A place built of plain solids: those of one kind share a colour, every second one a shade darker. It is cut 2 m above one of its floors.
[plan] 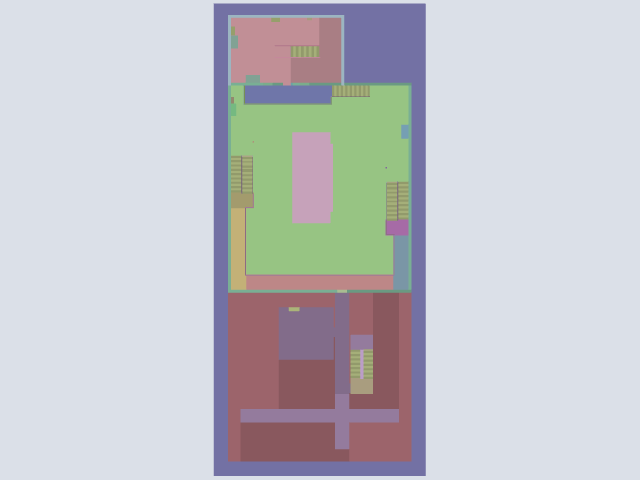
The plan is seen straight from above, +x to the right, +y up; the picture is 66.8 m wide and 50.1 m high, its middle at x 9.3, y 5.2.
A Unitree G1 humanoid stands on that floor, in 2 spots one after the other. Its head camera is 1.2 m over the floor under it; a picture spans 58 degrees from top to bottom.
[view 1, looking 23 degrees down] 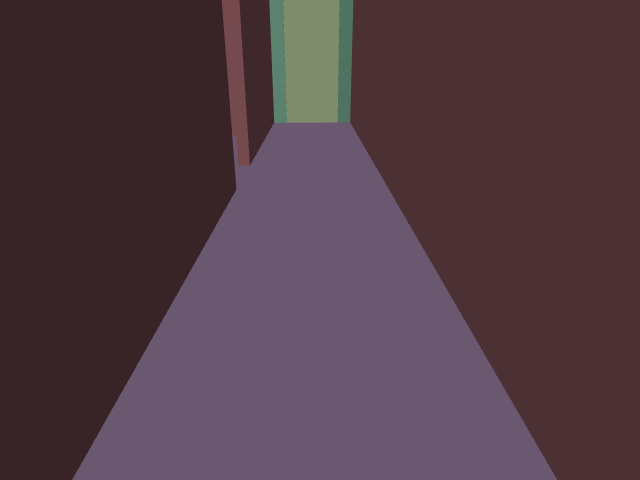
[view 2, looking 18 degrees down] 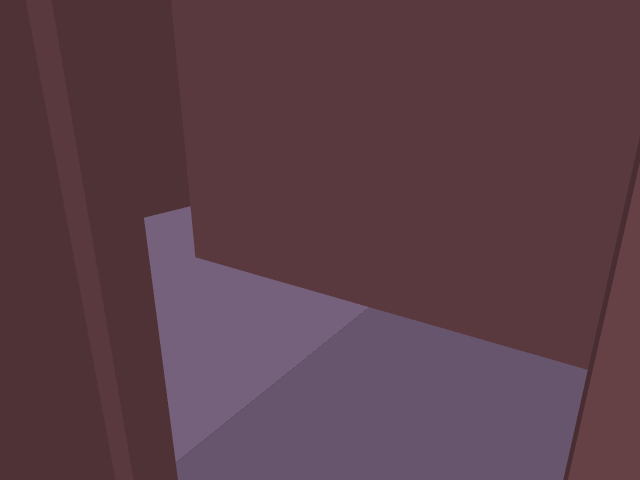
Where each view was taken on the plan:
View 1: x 11.61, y -9.02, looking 89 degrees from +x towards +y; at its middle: floor_house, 3.07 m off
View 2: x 13.00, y -9.79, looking -146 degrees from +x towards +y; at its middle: wall_house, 2.70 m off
